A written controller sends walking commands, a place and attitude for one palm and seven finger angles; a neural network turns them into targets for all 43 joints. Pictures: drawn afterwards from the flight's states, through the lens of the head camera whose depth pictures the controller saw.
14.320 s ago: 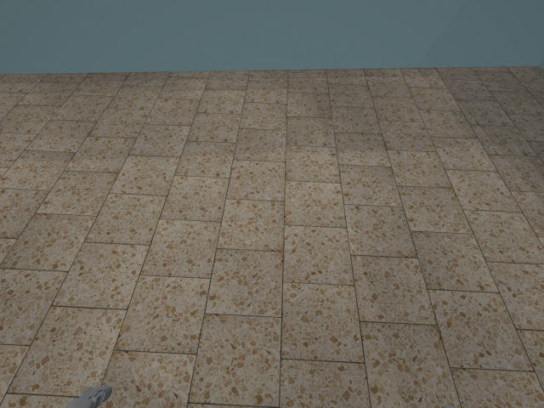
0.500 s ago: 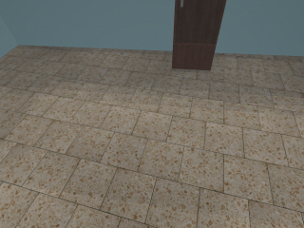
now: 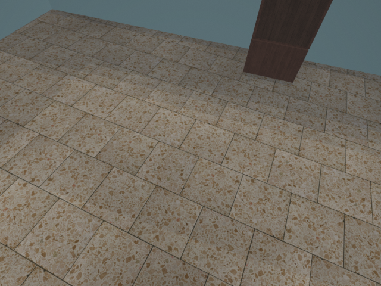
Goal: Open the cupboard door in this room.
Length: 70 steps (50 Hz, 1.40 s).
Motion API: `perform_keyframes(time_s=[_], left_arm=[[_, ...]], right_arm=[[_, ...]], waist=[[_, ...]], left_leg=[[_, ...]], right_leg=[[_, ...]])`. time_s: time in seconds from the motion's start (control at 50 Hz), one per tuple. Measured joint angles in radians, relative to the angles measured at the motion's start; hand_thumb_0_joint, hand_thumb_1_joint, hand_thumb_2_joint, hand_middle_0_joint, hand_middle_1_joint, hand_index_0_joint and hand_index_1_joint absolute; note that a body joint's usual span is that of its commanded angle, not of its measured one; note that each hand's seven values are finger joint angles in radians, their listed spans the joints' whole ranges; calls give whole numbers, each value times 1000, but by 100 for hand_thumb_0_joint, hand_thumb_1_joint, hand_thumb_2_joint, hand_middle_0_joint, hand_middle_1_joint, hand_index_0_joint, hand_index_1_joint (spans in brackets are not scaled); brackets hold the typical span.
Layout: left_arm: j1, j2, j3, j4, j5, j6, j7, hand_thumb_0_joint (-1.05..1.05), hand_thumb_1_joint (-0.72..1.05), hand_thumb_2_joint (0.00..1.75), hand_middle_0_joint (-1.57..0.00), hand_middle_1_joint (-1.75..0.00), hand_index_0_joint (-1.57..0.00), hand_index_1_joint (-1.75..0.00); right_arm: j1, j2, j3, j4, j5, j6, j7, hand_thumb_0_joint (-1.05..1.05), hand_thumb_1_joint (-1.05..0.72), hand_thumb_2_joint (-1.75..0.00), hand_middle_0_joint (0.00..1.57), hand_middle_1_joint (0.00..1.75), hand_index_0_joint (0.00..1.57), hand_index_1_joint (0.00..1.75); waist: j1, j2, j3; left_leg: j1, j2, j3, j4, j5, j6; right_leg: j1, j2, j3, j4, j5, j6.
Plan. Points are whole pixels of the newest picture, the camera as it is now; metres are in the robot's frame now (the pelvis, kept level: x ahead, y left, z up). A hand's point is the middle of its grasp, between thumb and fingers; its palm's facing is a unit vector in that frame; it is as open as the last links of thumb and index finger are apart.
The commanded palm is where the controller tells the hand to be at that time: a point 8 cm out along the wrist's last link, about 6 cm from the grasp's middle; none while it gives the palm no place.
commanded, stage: stand and wait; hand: left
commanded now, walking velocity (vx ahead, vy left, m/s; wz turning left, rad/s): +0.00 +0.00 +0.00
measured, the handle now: out of the picture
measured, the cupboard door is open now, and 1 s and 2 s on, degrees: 0 0 0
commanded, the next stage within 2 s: turn or walk to find it in 1.10 s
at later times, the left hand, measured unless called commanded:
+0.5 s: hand out of the picture +0.01 +0.12 -0.16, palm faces +0.07 -0.97 -0.22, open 7.3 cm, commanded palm none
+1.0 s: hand out of the picture +0.01 +0.12 -0.16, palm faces +0.06 -0.98 -0.19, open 7.4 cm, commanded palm none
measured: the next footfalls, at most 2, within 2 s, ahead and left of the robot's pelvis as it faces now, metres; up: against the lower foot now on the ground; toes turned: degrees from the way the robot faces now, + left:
right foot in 0.24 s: +0.03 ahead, -0.15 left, +0.00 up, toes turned -2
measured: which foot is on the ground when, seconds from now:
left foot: down 0.00-1.00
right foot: up 0.00-0.22, down 0.24-1.00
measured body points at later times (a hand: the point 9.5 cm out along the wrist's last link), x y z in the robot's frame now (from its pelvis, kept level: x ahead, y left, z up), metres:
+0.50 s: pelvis +0.01 -0.06 +0.01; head +0.02 -0.08 +0.46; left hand +0.01 +0.17 -0.14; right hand +0.03 -0.29 -0.16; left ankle +0.01 +0.10 -0.73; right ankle -0.01 -0.15 -0.73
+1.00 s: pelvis +0.01 -0.05 +0.01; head +0.01 -0.05 +0.46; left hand +0.01 +0.17 -0.15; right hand +0.01 -0.27 -0.15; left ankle +0.01 +0.10 -0.73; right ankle -0.01 -0.15 -0.73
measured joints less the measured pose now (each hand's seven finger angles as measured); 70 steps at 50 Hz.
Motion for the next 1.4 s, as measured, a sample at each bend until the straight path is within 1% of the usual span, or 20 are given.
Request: perform_keyframes(time_s=[0.04,0.1,0.18,0.22,0.24,0.28,0.34,0.38,0.42,0.46,0.58,0.76,0.94,1.16,1.24,1.3,1.4], left_arm=[[-13,5,-2,-5,2,-4,-2,1,91,89,-20,-30,-20,-30],[-25,9,-7,-15,2,-13,-5,1,91,90,-20,-29,-20,-30],[-34,8,-17,-20,-1,-23,-4,1,91,90,-20,-29,-20,-30],[-29,6,-22,-19,-2,-33,-3,1,91,90,-20,-29,-20,-30],[-23,5,-25,-16,-1,-41,-1,1,91,90,-20,-29,-20,-30],[-10,-17,-34,2,1,-50,1,1,91,90,-20,-29,-20,-30],[27,-38,-45,16,1,-55,-5,1,91,90,-20,-29,-20,-30],[44,-43,-46,26,-1,-57,-1,1,91,89,-20,-30,-20,-30],[54,-42,-46,38,-5,-57,0,1,92,89,-20,-30,-20,-30],[67,-43,-47,47,-7,-57,-1,1,92,89,-20,-30,-20,-30],[94,-55,-50,74,-10,-57,-2,1,91,89,-20,-30,-20,-30],[103,-65,-50,91,-11,-58,0,1,91,89,-20,-30,-20,-30],[86,-55,-47,78,-9,-61,2,1,91,89,-20,-30,-20,-30],[78,-30,-41,68,-7,-64,1,1,91,89,-20,-30,-20,-30],[103,-28,-30,69,-1,-51,-9,1,91,90,-20,-29,-20,-30],[124,-28,-27,77,2,-44,-12,1,91,90,-20,-29,-20,-30],[131,-35,-37,85,-3,-52,-5,1,91,90,-20,-29,-20,-30]], right_arm=[[-14,1,5,-7,-1,-6,-4,1,-91,-90,20,30,20,30],[-34,3,12,-10,-1,-10,-5,1,-91,-90,20,30,20,30],[-51,2,11,-10,-1,-12,-5,1,-91,-90,20,30,20,30],[-52,1,10,-4,2,-12,-1,1,-91,-90,20,30,20,30],[-51,1,10,0,5,-11,1,1,-91,-90,20,30,20,30],[-50,-11,8,13,12,-5,2,1,-91,-90,20,30,20,30],[-28,-18,9,23,8,7,4,1,-91,-90,20,30,20,30],[-16,-21,13,33,6,6,3,1,-91,-90,20,30,20,30],[-7,-19,17,48,7,2,1,1,-91,-90,20,30,20,30],[3,-16,20,63,8,2,-1,1,-91,-90,20,30,20,30],[27,-5,28,94,11,-1,-7,1,-91,-90,20,30,20,30],[41,13,34,114,14,-6,-15,1,-91,-90,20,30,20,30],[32,33,37,104,13,-16,-14,1,-91,-90,20,30,20,30],[33,18,34,102,13,-24,-10,1,-91,-90,20,30,20,30],[50,11,25,95,4,-15,-5,1,-91,-90,20,30,20,30],[74,11,24,92,2,-12,-4,1,-91,-90,20,30,20,30],[97,28,37,103,11,-24,-9,1,-91,-90,20,30,20,30]], waist=[[1,12,-7],[4,26,-21],[1,35,-34],[5,33,-41],[8,29,-45],[6,65,-48],[1,79,-70],[3,81,-70],[5,72,-61],[9,63,-54],[12,47,-28],[12,41,-23],[10,43,-33],[11,35,-34],[15,33,-53],[10,27,-68],[9,14,-57]], left_leg=[[11,-1,-11,-48,30,1],[30,0,-20,-106,63,-6],[44,-3,-29,-130,77,-22],[44,-7,-28,-115,68,-35],[40,-9,-25,-97,58,-43],[48,14,-39,-75,40,-58],[67,30,-39,-90,16,-63],[84,46,-42,-112,59,-66],[96,52,-44,-124,60,-86],[105,58,-45,-136,56,-98],[117,76,-46,-156,62,-105],[132,84,-41,-155,57,-105],[133,78,-31,-154,59,-94],[132,65,-16,-152,60,-76],[117,68,3,-106,23,-68],[110,64,9,-81,-1,-64],[113,45,7,-83,-15,-53]], right_leg=[[-25,7,25,49,6,6],[-23,7,48,14,22,15],[38,1,64,-167,59,21],[90,-1,62,-303,146,23],[118,-3,60,-367,186,12],[140,21,44,-379,191,-20],[159,31,31,-391,184,-42],[168,42,24,-398,184,-49],[177,47,20,-403,184,-54],[186,53,19,-417,189,-58],[206,72,18,-459,210,-66],[230,81,23,-484,221,-65],[232,74,32,-491,231,-55],[229,60,47,-493,240,-37],[210,61,66,-458,217,-34],[204,55,72,-435,194,-27],[209,37,69,-433,176,-12]])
